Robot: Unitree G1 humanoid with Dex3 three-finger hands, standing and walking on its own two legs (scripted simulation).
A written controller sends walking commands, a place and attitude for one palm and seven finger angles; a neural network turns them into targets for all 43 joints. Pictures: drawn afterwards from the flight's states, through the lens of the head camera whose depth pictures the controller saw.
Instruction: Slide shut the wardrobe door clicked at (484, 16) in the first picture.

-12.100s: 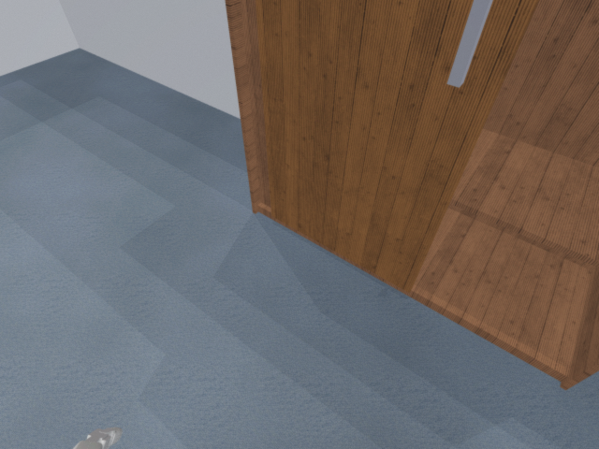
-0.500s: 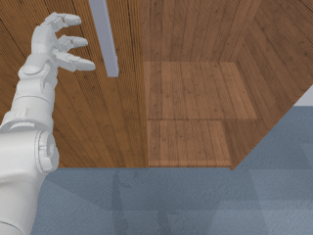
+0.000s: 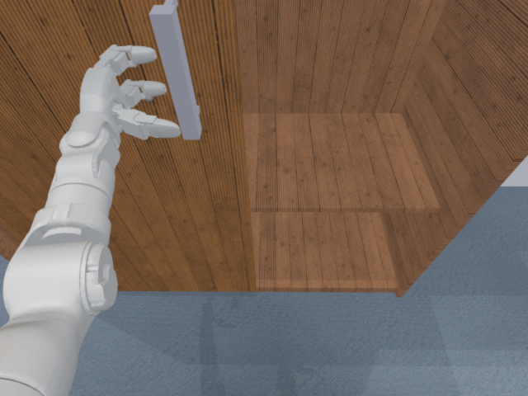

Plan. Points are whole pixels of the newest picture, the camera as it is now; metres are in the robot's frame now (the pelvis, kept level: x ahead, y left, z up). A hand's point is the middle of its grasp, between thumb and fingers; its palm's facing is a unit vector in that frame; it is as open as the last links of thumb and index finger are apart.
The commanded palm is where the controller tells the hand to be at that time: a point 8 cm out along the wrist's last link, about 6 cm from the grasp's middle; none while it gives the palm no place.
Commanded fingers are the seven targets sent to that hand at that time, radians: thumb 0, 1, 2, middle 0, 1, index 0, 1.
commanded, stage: move the hooked fingers beside the handle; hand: left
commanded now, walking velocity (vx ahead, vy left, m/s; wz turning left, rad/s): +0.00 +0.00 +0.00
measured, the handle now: (183, 73) +0.52 +0.12 +0.22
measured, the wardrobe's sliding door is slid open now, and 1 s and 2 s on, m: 0.55 0.55 0.55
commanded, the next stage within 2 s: feel for the door with the fingertips in 1.88 s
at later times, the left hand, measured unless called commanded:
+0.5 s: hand (147, 93) +0.48 +0.16 +0.21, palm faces +0.01 -1.00 +0.00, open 14.0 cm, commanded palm +0.46 +0.22 +0.21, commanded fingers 0.00 -0.50 0.30 -0.30 -1.20 -0.30 -1.20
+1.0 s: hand (138, 92) +0.48 +0.17 +0.21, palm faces +0.01 -1.00 -0.01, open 14.0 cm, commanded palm +0.45 +0.22 +0.22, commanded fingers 0.00 -0.50 0.30 -0.30 -1.20 -0.30 -1.20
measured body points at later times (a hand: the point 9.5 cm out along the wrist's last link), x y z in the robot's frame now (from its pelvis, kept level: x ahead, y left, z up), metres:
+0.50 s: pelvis +0.02 -0.01 +0.01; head +0.04 -0.03 +0.45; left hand +0.47 +0.22 +0.21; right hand +0.09 -0.28 -0.11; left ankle +0.02 +0.11 -0.73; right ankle -0.02 -0.12 -0.73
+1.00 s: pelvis +0.02 +0.00 +0.01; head +0.04 -0.02 +0.46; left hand +0.47 +0.23 +0.22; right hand +0.09 -0.27 -0.11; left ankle +0.02 +0.11 -0.73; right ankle -0.02 -0.12 -0.73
